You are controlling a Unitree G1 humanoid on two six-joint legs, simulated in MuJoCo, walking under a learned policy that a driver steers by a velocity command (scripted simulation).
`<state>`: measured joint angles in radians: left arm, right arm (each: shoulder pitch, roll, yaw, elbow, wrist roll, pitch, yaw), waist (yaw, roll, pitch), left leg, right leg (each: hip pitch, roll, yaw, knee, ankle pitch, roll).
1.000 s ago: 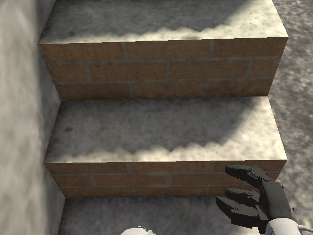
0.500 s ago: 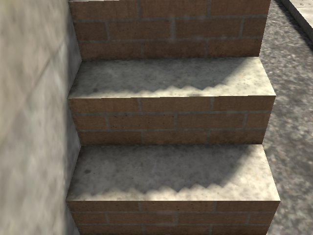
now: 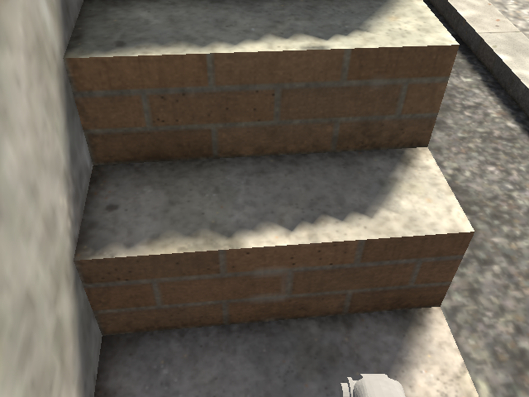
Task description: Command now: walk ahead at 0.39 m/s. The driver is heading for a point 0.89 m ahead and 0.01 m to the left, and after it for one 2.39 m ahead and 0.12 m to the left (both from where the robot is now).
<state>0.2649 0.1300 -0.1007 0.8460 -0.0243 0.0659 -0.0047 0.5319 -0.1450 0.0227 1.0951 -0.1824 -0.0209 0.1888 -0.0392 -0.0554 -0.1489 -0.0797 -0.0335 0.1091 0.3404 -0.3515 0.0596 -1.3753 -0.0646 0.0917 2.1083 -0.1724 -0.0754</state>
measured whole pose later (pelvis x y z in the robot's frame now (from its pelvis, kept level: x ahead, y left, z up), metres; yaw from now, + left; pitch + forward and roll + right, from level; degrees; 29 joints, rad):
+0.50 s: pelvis +0.17 -0.09 +0.17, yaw +1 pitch -1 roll -4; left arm 0.37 0.22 0.03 1.02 0.08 -0.12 -0.02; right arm 0.09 -0.15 -0.02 0.63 0.01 -0.01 -0.12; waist -0.04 0.01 -0.09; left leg -1.15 -0.11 -0.13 2.39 -0.42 0.04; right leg -0.21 0.05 -0.22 0.78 -0.55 -0.06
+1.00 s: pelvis +0.39 -0.06 +0.39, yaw -1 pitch +0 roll +1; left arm 0.07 0.14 -0.01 0.65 0.06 -0.03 -0.03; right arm 0.46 -0.20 -0.06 0.99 -0.02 -0.08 -0.09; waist -0.07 0.01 -0.07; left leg -0.31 -0.13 -0.06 0.83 -0.51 0.11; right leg -0.92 0.05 0.07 1.71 -0.39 -0.04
